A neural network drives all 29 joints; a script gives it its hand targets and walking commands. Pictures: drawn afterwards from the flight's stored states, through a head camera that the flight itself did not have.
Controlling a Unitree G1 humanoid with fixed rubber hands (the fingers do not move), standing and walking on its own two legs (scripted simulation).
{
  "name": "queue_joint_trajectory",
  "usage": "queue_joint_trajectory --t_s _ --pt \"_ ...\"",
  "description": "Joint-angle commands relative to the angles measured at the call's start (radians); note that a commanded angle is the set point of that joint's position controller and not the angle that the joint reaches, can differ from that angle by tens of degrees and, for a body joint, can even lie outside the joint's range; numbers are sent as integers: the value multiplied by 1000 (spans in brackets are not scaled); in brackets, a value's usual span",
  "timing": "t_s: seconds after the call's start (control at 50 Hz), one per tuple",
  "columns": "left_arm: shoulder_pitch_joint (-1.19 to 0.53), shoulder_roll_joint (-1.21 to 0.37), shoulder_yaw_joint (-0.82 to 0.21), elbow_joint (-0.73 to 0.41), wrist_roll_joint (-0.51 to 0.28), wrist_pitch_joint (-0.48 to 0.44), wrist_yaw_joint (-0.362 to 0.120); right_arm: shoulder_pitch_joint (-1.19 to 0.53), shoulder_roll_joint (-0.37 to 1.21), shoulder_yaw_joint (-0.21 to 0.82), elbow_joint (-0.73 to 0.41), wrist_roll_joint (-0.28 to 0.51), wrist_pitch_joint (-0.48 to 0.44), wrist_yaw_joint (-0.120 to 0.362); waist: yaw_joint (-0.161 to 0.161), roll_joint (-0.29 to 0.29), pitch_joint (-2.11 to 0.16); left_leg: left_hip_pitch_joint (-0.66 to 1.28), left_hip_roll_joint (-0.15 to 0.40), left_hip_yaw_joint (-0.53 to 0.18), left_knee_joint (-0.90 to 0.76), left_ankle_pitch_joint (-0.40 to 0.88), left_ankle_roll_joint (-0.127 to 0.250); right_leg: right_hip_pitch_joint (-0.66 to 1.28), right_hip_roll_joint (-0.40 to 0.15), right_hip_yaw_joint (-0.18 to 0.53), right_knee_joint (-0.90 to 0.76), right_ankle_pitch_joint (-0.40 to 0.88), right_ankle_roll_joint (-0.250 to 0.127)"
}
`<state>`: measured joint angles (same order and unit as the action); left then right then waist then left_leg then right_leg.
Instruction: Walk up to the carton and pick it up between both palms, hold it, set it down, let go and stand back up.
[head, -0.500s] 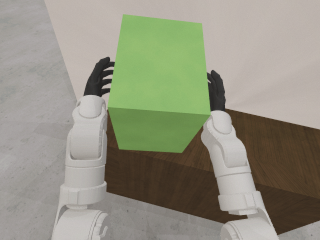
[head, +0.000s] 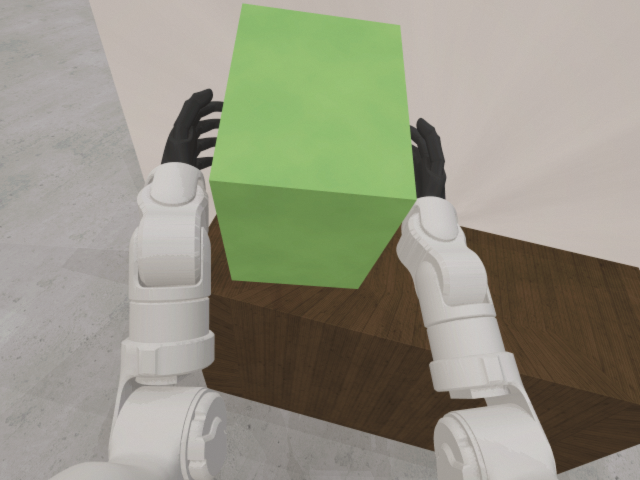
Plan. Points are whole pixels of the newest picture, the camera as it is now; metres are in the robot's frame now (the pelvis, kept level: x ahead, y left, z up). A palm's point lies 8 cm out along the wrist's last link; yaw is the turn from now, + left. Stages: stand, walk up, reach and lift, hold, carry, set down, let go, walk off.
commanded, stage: hold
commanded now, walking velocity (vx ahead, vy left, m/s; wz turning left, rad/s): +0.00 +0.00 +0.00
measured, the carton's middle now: (307, 165) +0.42 +0.00 +0.18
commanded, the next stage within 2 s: none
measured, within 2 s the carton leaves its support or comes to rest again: neither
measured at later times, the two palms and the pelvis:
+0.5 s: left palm (172, 156) +0.37 +0.14 +0.22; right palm (417, 182) +0.36 -0.12 +0.20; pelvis +0.01 +0.01 +0.00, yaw +0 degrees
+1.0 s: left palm (171, 163) +0.37 +0.14 +0.21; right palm (414, 187) +0.36 -0.12 +0.19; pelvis +0.00 +0.00 +0.00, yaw +0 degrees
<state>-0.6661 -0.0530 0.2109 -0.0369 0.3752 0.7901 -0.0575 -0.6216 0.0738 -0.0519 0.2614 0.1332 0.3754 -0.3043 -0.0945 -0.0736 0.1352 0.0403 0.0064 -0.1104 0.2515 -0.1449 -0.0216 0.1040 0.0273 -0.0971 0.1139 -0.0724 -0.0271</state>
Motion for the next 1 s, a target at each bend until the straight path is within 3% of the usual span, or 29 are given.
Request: queue_joint_trajectory --t_s 0.0,0.04,0.1,0.24,0.32,0.38,0.42,0.48,0.5,0.58,0.64,0.7,0.8,0.88,0.92,0.98 --pt "-425 -385 -355 -113 -157 -42 -140 -565 276 287 -223 71 -27 52 -2 72 -453 24 -49 92 -17 253 -26 198 -1 -41 42 262 75" --pt "-469 -404 -382 -129 -165 -41 -135 -595 285 292 -241 80 -28 51 -12 98 -462 31 -49 90 -13 284 -34 194 -2 -40 42 294 72" --pt "-439 -414 -375 -126 -154 -37 -140 -581 293 308 -256 78 -27 43 -13 78 -477 40 -51 89 -6 310 -28 219 -2 -41 44 333 77" --pt "-446 -407 -368 -150 -134 -20 -141 -541 255 275 -192 79 -14 51 -15 100 -391 91 -39 86 -18 294 -53 151 7 -59 18 229 54" --pt "-460 -410 -358 -133 -145 -10 -130 -599 240 267 -221 84 -21 57 -8 84 -414 69 -38 91 -27 256 -51 141 12 -55 14 179 54" --pt "-473 -425 -375 -133 -154 -21 -128 -624 253 272 -236 84 -31 55 -6 102 -459 73 -39 96 -10 289 -49 141 9 -57 30 212 55" --pt "-478 -422 -396 -180 -156 -25 -124 -598 249 271 -228 81 -33 55 -25 117 -474 84 -37 97 -2 331 -56 137 12 -54 31 238 49" --pt "-456 -418 -368 -152 -134 -9 -123 -595 224 257 -198 81 -30 59 3 130 -437 105 -38 96 -9 319 -62 141 8 -54 17 208 49" --pt "-445 -413 -367 -148 -137 -4 -122 -576 219 258 -185 78 -26 60 -6 116 -418 104 -35 97 -5 328 -67 132 12 -58 12 208 44" --pt "-432 -411 -361 -145 -142 2 -130 -612 234 276 -230 94 -20 60 2 80 -449 99 -39 96 -10 340 -57 162 9 -53 20 246 53" --pt "-451 -416 -368 -163 -142 3 -131 -604 248 281 -232 96 -20 51 -3 83 -465 105 -42 95 -13 350 -47 185 0 -47 25 290 60" --pt "-442 -412 -352 -149 -134 1 -139 -596 247 289 -220 94 -22 47 17 70 -441 82 -39 97 -18 344 -43 206 -3 -44 25 293 63" --pt "-441 -402 -370 -176 -143 -11 -144 -587 266 304 -257 100 -28 41 3 86 -459 82 -42 102 -10 344 -38 200 -1 -43 38 315 63" --pt "-444 -395 -336 -132 -143 -13 -146 -595 243 282 -209 76 -26 47 6 81 -418 41 -46 100 -37 270 -42 192 -4 -46 28 241 62" --pt "-482 -390 -342 -118 -142 -12 -142 -619 238 249 -184 63 -25 56 -5 97 -401 26 -41 105 -50 204 -45 160 0 -57 20 143 59" --pt "-502 -403 -349 -105 -149 -16 -131 -638 235 234 -175 56 -32 69 -5 104 -413 44 -35 103 -32 202 -47 119 5 -65 28 114 53"
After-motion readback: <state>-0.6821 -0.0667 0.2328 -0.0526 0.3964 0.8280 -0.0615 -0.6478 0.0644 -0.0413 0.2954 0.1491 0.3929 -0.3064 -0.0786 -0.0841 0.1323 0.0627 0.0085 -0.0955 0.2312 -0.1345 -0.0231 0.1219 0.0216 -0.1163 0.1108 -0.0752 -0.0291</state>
